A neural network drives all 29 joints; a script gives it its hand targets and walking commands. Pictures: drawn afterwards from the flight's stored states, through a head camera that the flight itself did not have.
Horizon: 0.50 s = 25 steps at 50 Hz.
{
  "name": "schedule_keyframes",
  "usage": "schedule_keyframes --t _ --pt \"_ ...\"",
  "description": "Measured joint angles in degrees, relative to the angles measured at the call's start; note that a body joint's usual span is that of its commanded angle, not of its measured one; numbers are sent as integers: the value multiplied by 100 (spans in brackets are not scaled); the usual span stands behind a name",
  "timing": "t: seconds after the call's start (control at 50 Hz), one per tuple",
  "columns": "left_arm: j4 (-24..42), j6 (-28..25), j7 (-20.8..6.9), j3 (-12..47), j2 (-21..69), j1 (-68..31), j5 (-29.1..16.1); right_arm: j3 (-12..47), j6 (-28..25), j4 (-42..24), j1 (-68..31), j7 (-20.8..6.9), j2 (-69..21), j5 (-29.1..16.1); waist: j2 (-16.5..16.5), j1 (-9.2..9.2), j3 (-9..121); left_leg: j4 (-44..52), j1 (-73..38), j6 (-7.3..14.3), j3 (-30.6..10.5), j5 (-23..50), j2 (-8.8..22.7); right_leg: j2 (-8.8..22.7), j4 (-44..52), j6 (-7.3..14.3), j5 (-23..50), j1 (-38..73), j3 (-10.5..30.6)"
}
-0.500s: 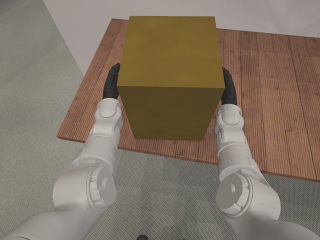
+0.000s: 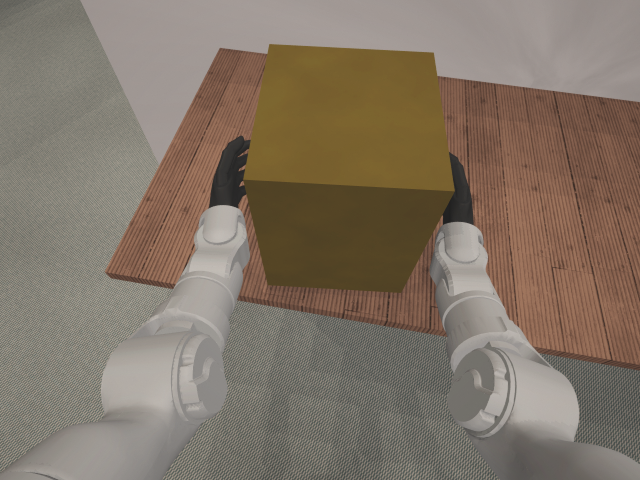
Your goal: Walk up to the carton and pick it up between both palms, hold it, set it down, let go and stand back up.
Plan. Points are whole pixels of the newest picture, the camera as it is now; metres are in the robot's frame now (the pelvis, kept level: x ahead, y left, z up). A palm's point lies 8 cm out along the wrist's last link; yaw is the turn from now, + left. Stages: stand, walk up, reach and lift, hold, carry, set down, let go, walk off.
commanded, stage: reach and lift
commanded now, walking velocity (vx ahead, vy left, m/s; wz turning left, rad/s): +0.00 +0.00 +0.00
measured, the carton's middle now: (341, 181) +0.49 -0.03 +0.04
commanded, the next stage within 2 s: none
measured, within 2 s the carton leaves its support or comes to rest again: leaves its support in 0.24 s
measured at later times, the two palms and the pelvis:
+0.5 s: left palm (217, 204) +0.41 +0.12 +0.09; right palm (473, 198) +0.41 -0.17 +0.11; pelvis -0.03 -0.01 +0.00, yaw +0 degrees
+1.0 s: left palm (181, 170) +0.41 +0.14 +0.15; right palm (470, 167) +0.41 -0.15 +0.16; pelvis -0.03 -0.01 +0.01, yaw +3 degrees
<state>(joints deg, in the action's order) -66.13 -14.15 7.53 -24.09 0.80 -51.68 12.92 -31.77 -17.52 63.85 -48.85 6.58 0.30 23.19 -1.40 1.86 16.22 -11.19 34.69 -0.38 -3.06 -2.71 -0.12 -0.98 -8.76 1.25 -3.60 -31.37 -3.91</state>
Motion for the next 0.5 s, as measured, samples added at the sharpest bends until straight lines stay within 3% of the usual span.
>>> schedule_keyframes --t 0.26,0.5 --pt "-509 140 164 460 -157 5 -507 606 409 435 -83 51 219 -572 72 0 222 -297 97 -24 99 -80 54 -43 -420 32 -107 -194 103" --pt "-724 826 150 881 -514 -295 -1091 998 1250 749 -733 136 292 -971 138 32 252 -552 -136 -93 19 -153 67 -57 -865 101 -307 -24 33"
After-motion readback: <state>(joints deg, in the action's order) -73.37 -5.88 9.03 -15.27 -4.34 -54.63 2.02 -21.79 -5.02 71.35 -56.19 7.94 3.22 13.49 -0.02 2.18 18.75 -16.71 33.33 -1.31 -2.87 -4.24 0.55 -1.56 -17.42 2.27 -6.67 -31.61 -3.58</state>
